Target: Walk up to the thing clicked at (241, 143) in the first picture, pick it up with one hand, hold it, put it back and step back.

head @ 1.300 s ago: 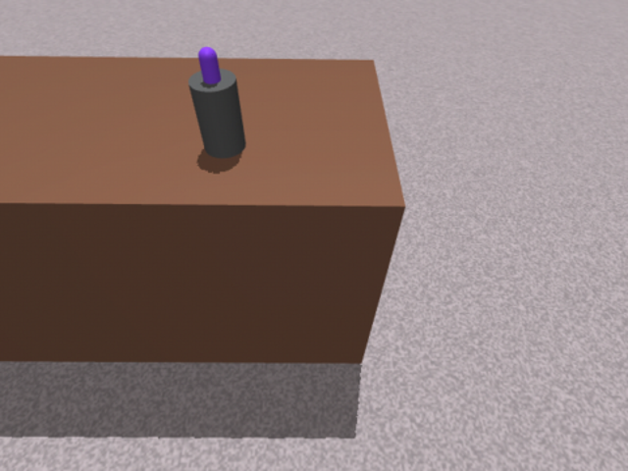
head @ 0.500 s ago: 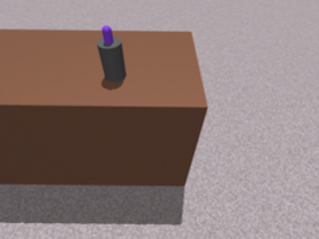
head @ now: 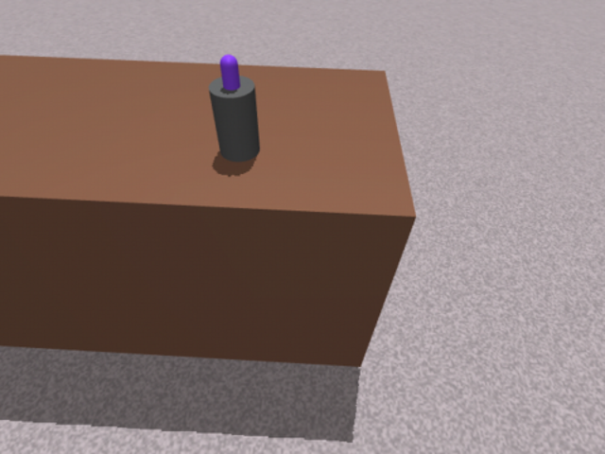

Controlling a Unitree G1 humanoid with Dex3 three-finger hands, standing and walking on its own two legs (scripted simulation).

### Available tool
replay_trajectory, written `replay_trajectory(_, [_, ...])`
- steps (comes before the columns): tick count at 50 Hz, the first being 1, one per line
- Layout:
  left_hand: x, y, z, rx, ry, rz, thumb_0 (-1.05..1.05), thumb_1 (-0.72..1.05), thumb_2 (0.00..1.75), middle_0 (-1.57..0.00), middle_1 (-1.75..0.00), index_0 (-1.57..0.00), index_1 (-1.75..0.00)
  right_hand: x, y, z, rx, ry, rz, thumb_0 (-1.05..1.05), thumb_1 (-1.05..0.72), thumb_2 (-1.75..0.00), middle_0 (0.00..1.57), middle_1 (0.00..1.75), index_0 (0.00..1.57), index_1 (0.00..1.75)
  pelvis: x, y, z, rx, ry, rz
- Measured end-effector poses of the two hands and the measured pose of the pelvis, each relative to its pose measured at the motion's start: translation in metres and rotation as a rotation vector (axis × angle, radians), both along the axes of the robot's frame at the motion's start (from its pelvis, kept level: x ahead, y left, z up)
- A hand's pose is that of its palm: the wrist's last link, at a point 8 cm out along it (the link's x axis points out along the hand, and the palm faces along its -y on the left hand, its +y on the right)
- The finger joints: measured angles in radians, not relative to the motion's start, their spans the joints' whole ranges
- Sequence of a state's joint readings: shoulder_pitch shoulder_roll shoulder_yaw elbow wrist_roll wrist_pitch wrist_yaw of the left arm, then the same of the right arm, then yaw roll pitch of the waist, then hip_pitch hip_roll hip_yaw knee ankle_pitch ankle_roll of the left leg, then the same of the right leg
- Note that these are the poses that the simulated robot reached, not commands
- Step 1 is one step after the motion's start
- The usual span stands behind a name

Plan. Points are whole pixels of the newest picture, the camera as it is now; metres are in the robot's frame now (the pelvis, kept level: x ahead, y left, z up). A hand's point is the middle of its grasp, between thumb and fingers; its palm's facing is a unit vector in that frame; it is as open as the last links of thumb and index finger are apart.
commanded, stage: walk up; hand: left
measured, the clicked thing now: (234, 107) +0.70 +0.18 +0.08
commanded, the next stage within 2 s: none
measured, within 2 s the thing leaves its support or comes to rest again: neither
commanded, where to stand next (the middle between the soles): +0.22 -0.02 m, yaw -1 degrees
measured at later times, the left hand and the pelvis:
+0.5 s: hand (122, 399) +0.22 +0.30 -0.16, palm faces -0.09 -0.93 -0.34, open 7.4 cm; pelvis +0.13 +0.03 -0.01, yaw -2 degrees
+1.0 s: hand (176, 349) +0.31 +0.25 -0.17, palm faces -0.01 -0.95 -0.31, open 7.4 cm; pelvis +0.18 +0.00 -0.02, yaw +0 degrees
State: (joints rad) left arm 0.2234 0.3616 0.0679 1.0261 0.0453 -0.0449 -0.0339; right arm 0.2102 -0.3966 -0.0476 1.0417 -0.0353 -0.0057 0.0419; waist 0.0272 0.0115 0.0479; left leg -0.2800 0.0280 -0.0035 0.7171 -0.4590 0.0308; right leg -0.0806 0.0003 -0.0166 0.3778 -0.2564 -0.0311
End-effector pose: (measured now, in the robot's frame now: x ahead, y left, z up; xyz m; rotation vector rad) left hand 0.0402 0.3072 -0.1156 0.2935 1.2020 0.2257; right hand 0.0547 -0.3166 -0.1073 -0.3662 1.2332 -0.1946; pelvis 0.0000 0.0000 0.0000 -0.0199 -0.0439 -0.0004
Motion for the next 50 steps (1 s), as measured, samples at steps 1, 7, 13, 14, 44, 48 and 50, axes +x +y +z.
replay_trajectory(1, [-0.004,0.006,-0.001,0.001,0.014,0.007,0.00,0.90,0.90,-0.21,-0.30,-0.21,-0.30,0.005,0.001,0.002,-0.009,0.000,0.006,0.01,-0.90,-0.90,0.21,0.30,0.20,0.30,0.003,0.004,0.000,-0.005,-0.002,0.001])
replay_trajectory(7, [-0.003,0.050,-0.023,0.003,0.116,0.014,0.00,0.90,0.90,-0.21,-0.30,-0.21,-0.30,0.035,0.021,0.009,-0.065,-0.067,0.011,0.01,-0.90,-0.90,0.20,0.30,0.20,0.30,0.031,0.035,-0.015,0.009,-0.022,-0.002])
replay_trajectory(13, [0.049,0.063,-0.019,-0.011,0.092,-0.029,0.01,0.91,0.90,-0.20,-0.30,-0.20,-0.30,0.036,0.041,0.020,-0.066,-0.062,-0.048,0.00,-0.90,-0.90,0.21,0.30,0.20,0.30,0.064,0.047,-0.007,0.010,-0.027,-0.008])
replay_trajectory(14, [0.060,0.063,-0.017,-0.013,0.079,-0.036,0.01,0.91,0.90,-0.20,-0.30,-0.20,-0.30,0.037,0.043,0.021,-0.064,-0.059,-0.052,0.00,-0.90,-0.90,0.21,0.30,0.20,0.30,0.070,0.048,-0.005,0.011,-0.027,-0.009])
replay_trajectory(44, [0.277,-0.032,-0.018,-0.044,-0.151,-0.111,0.00,0.90,0.90,-0.21,-0.30,-0.21,-0.30,0.192,0.007,-0.018,-0.035,-0.066,-0.005,0.00,-0.90,-0.90,0.21,0.30,0.20,0.30,0.183,-0.001,-0.024,0.024,-0.010,-0.007])
replay_trajectory(48, [0.270,-0.021,-0.025,-0.047,-0.114,-0.076,0.00,0.90,0.90,-0.21,-0.30,-0.21,-0.30,0.188,0.003,-0.007,-0.065,-0.062,-0.007,0.00,-0.90,-0.90,0.21,0.30,0.20,0.30,0.183,0.000,-0.023,0.027,-0.004,-0.005])
replay_trajectory(50, [0.263,-0.015,-0.023,-0.037,-0.089,-0.061,0.00,0.90,0.90,-0.21,-0.30,-0.21,-0.30,0.187,-0.003,-0.002,-0.080,-0.055,0.000,0.00,-0.90,-0.90,0.21,0.30,0.20,0.30,0.182,-0.002,-0.020,0.007,0.001,0.003])
